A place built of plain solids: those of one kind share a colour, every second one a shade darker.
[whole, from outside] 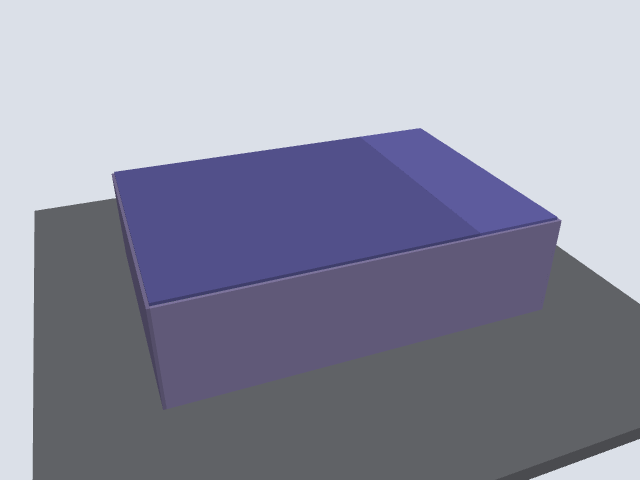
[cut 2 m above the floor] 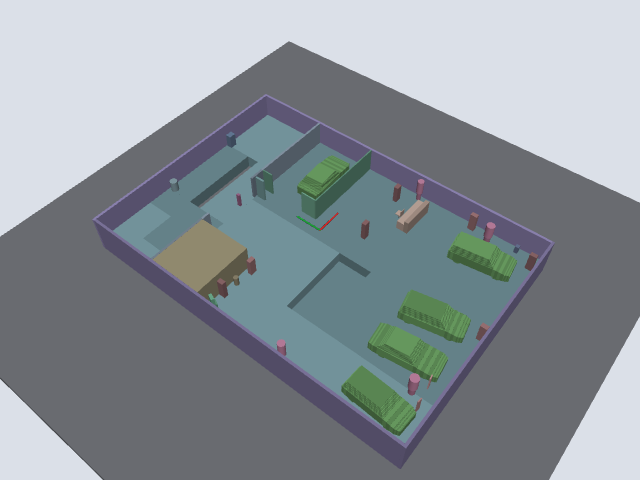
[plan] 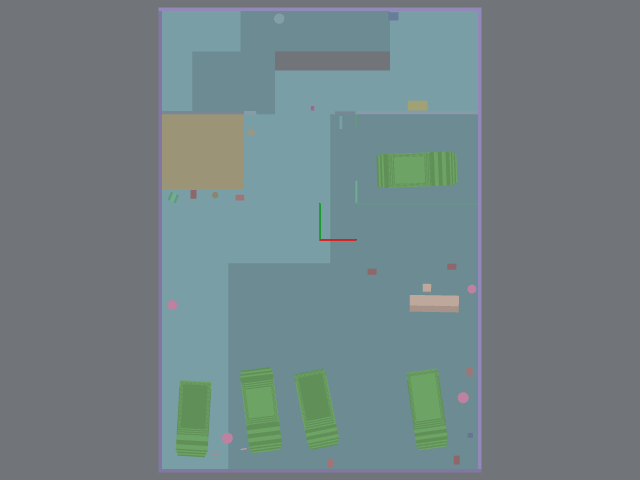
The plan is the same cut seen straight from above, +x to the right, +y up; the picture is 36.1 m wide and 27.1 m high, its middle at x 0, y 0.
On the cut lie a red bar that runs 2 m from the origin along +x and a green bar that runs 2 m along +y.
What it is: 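A car dealer's showroom with its handover bay and the front of its workshop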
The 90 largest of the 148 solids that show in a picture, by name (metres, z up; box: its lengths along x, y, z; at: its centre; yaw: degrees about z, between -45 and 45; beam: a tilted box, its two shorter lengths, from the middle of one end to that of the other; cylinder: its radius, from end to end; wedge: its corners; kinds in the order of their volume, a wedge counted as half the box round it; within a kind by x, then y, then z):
{
 "floor_1": {"box": [1.72, 5.84, 1.13], "at": [-8.06, 10.01, 0.52]},
 "floor_2": {"box": [3.74, 20.04, 1.13], "at": [-7.05, -2.91, 0.52]},
 "floor_3": {"box": [2.73, 2.48, 1.13], "at": [-5.85, 8.33, 0.52]},
 "floor_4": {"box": [2.73, 1.09, 1.13], "at": [-5.85, 10.1, 0.52]},
 "floor_5": {"box": [2.73, 2.29, 1.13], "at": [-5.85, 11.78, 0.52]},
 "floor_6": {"box": [1.96, 5.84, 1.13], "at": [-3.52, 10.01, 0.52]},
 "floor_7": {"box": [5.78, 8.9, 1.13], "at": [-2.3, -8.48, 0.52]},
 "floor_8": {"box": [5.78, 2.73, 0.18], "at": [-2.3, -2.67, 0.04]},
 "floor_9": {"box": [5.78, 8.42, 1.13], "at": [-2.3, 2.9, 0.52]},
 "floor_10": {"box": [6.5, 2.47, 1.13], "at": [0.7, 8.33, 0.52]},
 "floor_11": {"box": [6.5, 2.29, 1.13], "at": [0.7, 11.79, 0.52]},
 "floor_12": {"box": [8.34, 20.04, 1.13], "at": [4.75, -2.91, 0.52]},
 "floor_13": {"box": [4.97, 5.84, 1.13], "at": [6.43, 10.01, 0.52]},
 "roof_1": {"box": [17.84, 20.03, 0.2], "at": [0.0, -2.91, 7.15]},
 "roof_2": {"box": [17.84, 5.83, 2.34], "at": [0.0, 10.02, 6.08]},
 "wall_1": {"box": [0.2, 25.86, 7.1], "at": [-9.02, 0.0, 3.5]},
 "wall_2": {"box": [18.24, 0.2, 7.1], "at": [0.0, -13.03, 3.5]},
 "wall_3": {"box": [18.24, 0.2, 7.1], "at": [0.0, 13.03, 3.5]},
 "wall_4": {"box": [0.2, 25.86, 7.1], "at": [9.02, 0.0, 3.5]},
 "block_1": {"box": [4.63, 4.23, 2.92], "at": [-6.61, 4.99, 2.54]},
 "car_1": {"box": [1.8, 0.26, 0.69], "at": [-7.23, -11.7, 1.57], "yaw": -3.3},
 "car_2": {"box": [1.8, 0.26, 0.73], "at": [-7.22, -11.45, 1.59], "yaw": -3.3},
 "car_3": {"box": [1.8, 0.26, 0.77], "at": [-7.2, -11.2, 1.61], "yaw": -3.3},
 "car_4": {"box": [1.8, 2.73, 0.77], "at": [-7.12, -9.71, 1.61], "yaw": -3.3},
 "car_5": {"box": [1.7, 3.05, 0.08], "at": [-7.11, -9.55, 2.02], "yaw": -3.3},
 "car_6": {"box": [1.65, 2.97, 0.08], "at": [-7.11, -9.53, 2.09], "yaw": -3.3},
 "car_7": {"box": [1.61, 2.89, 0.07], "at": [-7.11, -9.51, 2.16], "yaw": -3.3},
 "car_8": {"box": [1.57, 2.81, 0.08], "at": [-7.11, -9.49, 2.23], "yaw": -3.3},
 "car_9": {"box": [1.53, 2.73, 0.08], "at": [-7.1, -9.47, 2.29], "yaw": -3.3},
 "car_10": {"box": [1.48, 2.65, 0.08], "at": [-7.1, -9.45, 2.36], "yaw": -3.3},
 "car_11": {"box": [1.44, 2.57, 0.08], "at": [-7.1, -9.43, 2.43], "yaw": -3.3},
 "car_12": {"box": [1.4, 2.49, 0.08], "at": [-7.1, -9.41, 2.5], "yaw": -3.3},
 "car_13": {"box": [1.86, 0.27, 0.72], "at": [-3.56, -7.8, 1.56], "yaw": 7.3},
 "car_14": {"box": [1.67, 2.25, 0.07], "at": [-3.39, -9.17, 2.08], "yaw": 7.3},
 "car_15": {"box": [1.86, 2.5, 0.72], "at": [-3.39, -9.16, 1.56], "yaw": 7.3},
 "car_16": {"box": [1.75, 2.48, 0.07], "at": [-3.39, -9.16, 1.95], "yaw": 7.3},
 "car_17": {"box": [1.71, 2.37, 0.07], "at": [-3.39, -9.16, 2.02], "yaw": 7.3},
 "car_18": {"box": [1.86, 0.24, 0.72], "at": [-3.22, -10.51, 1.56], "yaw": 7.3},
 "car_19": {"box": [1.86, 0.24, 0.69], "at": [-3.19, -10.74, 1.55], "yaw": 7.3},
 "car_20": {"box": [1.86, 0.24, 0.67], "at": [-3.16, -10.97, 1.54], "yaw": 7.3},
 "car_21": {"box": [1.86, 0.24, 0.64], "at": [-3.13, -11.2, 1.52], "yaw": 7.3},
 "car_22": {"box": [1.86, 0.24, 0.61], "at": [-3.1, -11.43, 1.51], "yaw": 7.3},
 "car_23": {"box": [1.4, 2.5, 0.08], "at": [-0.32, -8.88, 2.52], "yaw": 11.5},
 "car_24": {"box": [1.48, 2.68, 0.08], "at": [-0.31, -8.92, 2.37], "yaw": 11.5},
 "car_25": {"box": [1.44, 2.59, 0.08], "at": [-0.31, -8.89, 2.44], "yaw": 11.5},
 "car_26": {"box": [1.57, 2.85, 0.08], "at": [-0.3, -8.96, 2.22], "yaw": 11.5},
 "car_27": {"box": [1.52, 2.77, 0.08], "at": [-0.3, -8.94, 2.29], "yaw": 11.5},
 "car_28": {"box": [1.69, 3.12, 0.08], "at": [-0.29, -9.02, 1.99], "yaw": 11.5},
 "car_29": {"box": [1.65, 3.03, 0.08], "at": [-0.29, -9.0, 2.07], "yaw": 11.5},
 "car_30": {"box": [1.61, 2.94, 0.08], "at": [-0.29, -8.98, 2.14], "yaw": 11.5},
 "car_31": {"box": [1.8, 2.81, 0.74], "at": [-0.25, -9.18, 1.59], "yaw": 11.5},
 "car_32": {"box": [1.8, 0.21, 0.74], "at": [0.04, -10.65, 1.59], "yaw": 11.5},
 "car_33": {"box": [1.8, 0.21, 0.71], "at": [0.08, -10.84, 1.58], "yaw": 11.5},
 "car_34": {"box": [1.8, 0.21, 0.68], "at": [0.12, -11.03, 1.56], "yaw": 11.5},
 "car_35": {"box": [0.24, 1.92, 0.75], "at": [3.73, 3.9, 1.6], "yaw": 2.2},
 "car_36": {"box": [2.41, 1.92, 0.75], "at": [5.04, 3.95, 1.6], "yaw": 2.2},
 "car_37": {"box": [2.39, 1.81, 0.06], "at": [5.04, 3.95, 1.99], "yaw": 2.2},
 "car_38": {"box": [1.42, 2.6, 0.08], "at": [5.96, -8.88, 2.52], "yaw": 8.1},
 "car_39": {"box": [1.59, 2.92, 0.08], "at": [5.97, -8.96, 2.24], "yaw": 8.1},
 "car_40": {"box": [1.55, 2.84, 0.08], "at": [5.97, -8.94, 2.31], "yaw": 8.1},
 "car_41": {"box": [1.5, 2.76, 0.08], "at": [5.97, -8.92, 2.38], "yaw": 8.1},
 "car_42": {"box": [1.46, 2.68, 0.08], "at": [5.97, -8.9, 2.45], "yaw": 8.1},
 "car_43": {"box": [1.72, 3.17, 0.08], "at": [5.98, -9.01, 2.04], "yaw": 8.1},
 "car_44": {"box": [1.67, 3.09, 0.08], "at": [5.98, -8.99, 2.1], "yaw": 8.1},
 "car_45": {"box": [1.63, 3.01, 0.08], "at": [5.98, -8.97, 2.17], "yaw": 8.1},
 "car_46": {"box": [1.82, 2.85, 0.77], "at": [6.01, -9.18, 1.62], "yaw": 8.1},
 "car_47": {"box": [1.82, 0.21, 0.77], "at": [6.22, -10.69, 1.62], "yaw": 8.1},
 "car_48": {"box": [1.82, 0.21, 0.74], "at": [6.25, -10.88, 1.61], "yaw": 8.1},
 "car_49": {"box": [1.82, 0.21, 0.71], "at": [6.28, -11.08, 1.59], "yaw": 8.1},
 "car_50": {"box": [1.82, 0.21, 0.68], "at": [6.3, -11.28, 1.58], "yaw": 8.1},
 "car_51": {"box": [0.23, 1.92, 0.75], "at": [6.35, 4.0, 1.6], "yaw": 2.2},
 "car_52": {"box": [0.23, 1.92, 0.73], "at": [6.57, 4.01, 1.58], "yaw": 2.2},
 "car_53": {"box": [0.23, 1.92, 0.7], "at": [6.79, 4.02, 1.57], "yaw": 2.2},
 "car_54": {"box": [0.23, 1.92, 0.68], "at": [7.0, 4.03, 1.56], "yaw": 2.2},
 "car_55": {"box": [0.23, 1.92, 0.65], "at": [7.22, 4.04, 1.55], "yaw": 2.2},
 "part_1": {"box": [4.63, 0.18, 3.83], "at": [-6.61, 7.19, 2.99]},
 "part_2": {"box": [0.69, 0.18, 3.83], "at": [-3.95, 7.19, 2.99]},
 "part_3": {"box": [1.16, 0.18, 3.83], "at": [1.42, 7.19, 2.99]},
 "part_4": {"box": [6.92, 0.18, 3.83], "at": [5.46, 7.19, 2.99]},
 "counter_1": {"box": [2.78, 0.35, 1.1], "at": [6.45, -3.9, 1.63], "yaw": -0.9},
 "counter_2": {"box": [2.78, 0.6, 0.74], "at": [6.46, -3.42, 1.45], "yaw": -0.9},
 "screen_1": {"box": [0.1, 1.26, 2.71], "at": [2.05, 2.72, 2.44]},
 "screen_2": {"box": [6.92, 0.1, 2.71], "at": [5.46, 2.05, 2.44]},
 "tub_1": {"cylinder": 0.26, "from": [-8.34, -3.66, 1.69], "to": [-8.34, -3.66, 2.93]},
 "tub_2": {"cylinder": 0.31, "from": [-5.23, -11.19, 1.8], "to": [-5.23, -11.19, 2.86]},
 "tub_3": {"cylinder": 0.31, "from": [8.08, -8.9, 1.67], "to": [8.08, -8.9, 2.75]},
 "rack_1": {"box": [0.34, 0.5, 1.52], "at": [-7.14, 2.58, 1.84]},
 "rack_2": {"box": [0.5, 0.34, 1.55], "at": [2.94, -1.79, 1.85]},
 "boards_1": {"box": [1.12, 0.56, 0.8], "at": [5.51, 7.59, 1.48]},
 "pulpit_1": {"box": [0.57, 0.47, 1.12], "at": [4.14, 12.63, 1.64]}
}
